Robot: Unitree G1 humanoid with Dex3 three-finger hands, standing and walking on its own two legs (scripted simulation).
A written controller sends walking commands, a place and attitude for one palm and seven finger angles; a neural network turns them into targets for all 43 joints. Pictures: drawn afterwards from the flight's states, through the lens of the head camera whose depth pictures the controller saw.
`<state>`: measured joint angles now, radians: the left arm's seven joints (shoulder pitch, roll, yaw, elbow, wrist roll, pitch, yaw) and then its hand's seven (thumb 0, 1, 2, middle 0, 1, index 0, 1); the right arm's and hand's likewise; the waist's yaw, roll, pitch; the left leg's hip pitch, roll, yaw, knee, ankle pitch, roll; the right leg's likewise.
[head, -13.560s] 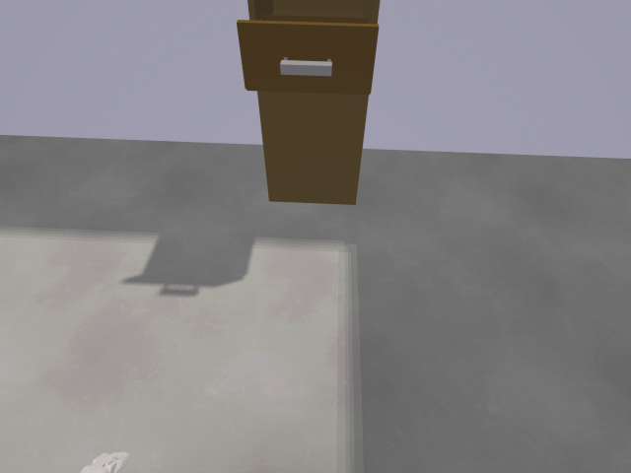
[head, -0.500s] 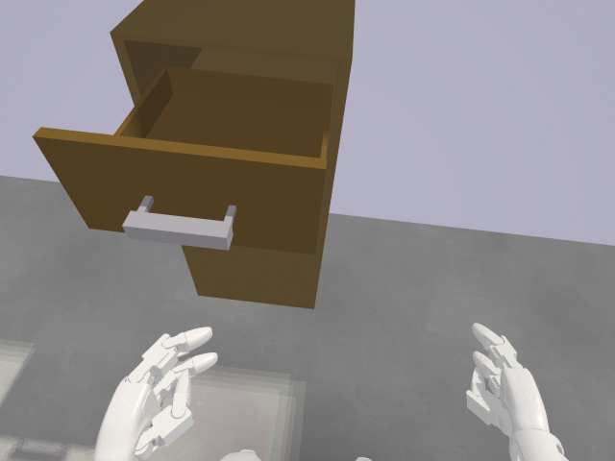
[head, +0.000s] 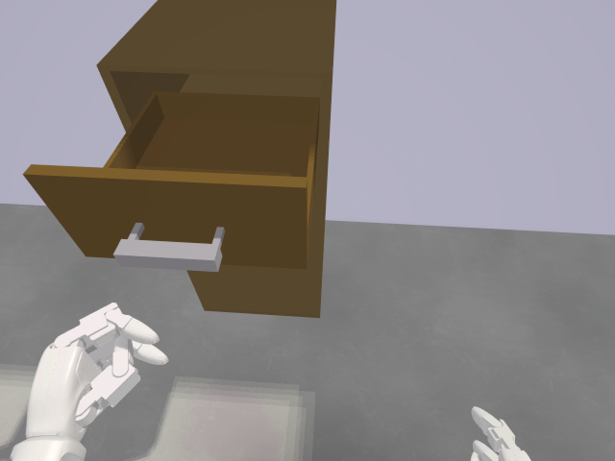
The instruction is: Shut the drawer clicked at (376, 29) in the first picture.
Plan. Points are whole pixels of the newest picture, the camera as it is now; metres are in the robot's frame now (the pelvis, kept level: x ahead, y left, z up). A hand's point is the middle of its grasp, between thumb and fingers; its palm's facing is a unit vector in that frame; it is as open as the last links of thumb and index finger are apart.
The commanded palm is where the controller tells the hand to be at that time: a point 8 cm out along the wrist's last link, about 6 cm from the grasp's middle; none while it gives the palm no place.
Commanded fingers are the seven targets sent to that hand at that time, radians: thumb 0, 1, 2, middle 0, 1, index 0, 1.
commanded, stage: raise the hand and make a fist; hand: left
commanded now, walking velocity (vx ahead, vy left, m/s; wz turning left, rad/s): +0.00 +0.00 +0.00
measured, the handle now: (174, 243) +0.38 +0.21 +0.07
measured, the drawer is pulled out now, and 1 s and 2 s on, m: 0.28 0.28 0.28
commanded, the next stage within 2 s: bring the fist close to the handle in 0.98 s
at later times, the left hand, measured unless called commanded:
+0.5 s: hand (127, 358) +0.19 +0.18 +0.14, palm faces -0.01 -1.00 -0.09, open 3.2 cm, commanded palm +0.16 +0.24 +0.16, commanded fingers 0.00 0.90 0.90 -1.40 -1.60 -1.40 -1.60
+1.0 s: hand (104, 345) +0.19 +0.19 +0.17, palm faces +0.07 -0.99 -0.11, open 3.3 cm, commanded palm +0.15 +0.24 +0.17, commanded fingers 0.00 0.90 0.90 -1.40 -1.60 -1.40 -1.60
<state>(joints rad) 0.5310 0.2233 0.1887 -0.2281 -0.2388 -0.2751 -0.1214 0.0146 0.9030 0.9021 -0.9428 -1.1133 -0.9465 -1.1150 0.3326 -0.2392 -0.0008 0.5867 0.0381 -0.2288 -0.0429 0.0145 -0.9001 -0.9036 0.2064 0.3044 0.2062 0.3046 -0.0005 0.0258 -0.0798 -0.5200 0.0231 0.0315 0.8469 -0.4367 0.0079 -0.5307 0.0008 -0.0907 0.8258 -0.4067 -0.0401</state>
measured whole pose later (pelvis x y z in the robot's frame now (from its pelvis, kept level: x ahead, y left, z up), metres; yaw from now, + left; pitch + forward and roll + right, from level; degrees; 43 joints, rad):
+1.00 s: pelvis +0.01 +0.00 +0.03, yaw +1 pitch -2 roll -1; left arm 0.46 0.25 0.21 -0.39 -0.28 -0.04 -0.21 0.01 0.90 0.90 -1.40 -1.60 -1.40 -1.60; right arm 0.26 -0.25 0.05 0.63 0.06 -0.35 -0.06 0.01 -0.90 -0.90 0.20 0.30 0.21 0.30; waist 0.05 0.06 -0.06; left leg -0.25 0.01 0.02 0.62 -0.35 0.01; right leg -0.25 0.00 -0.10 0.60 -0.32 -0.03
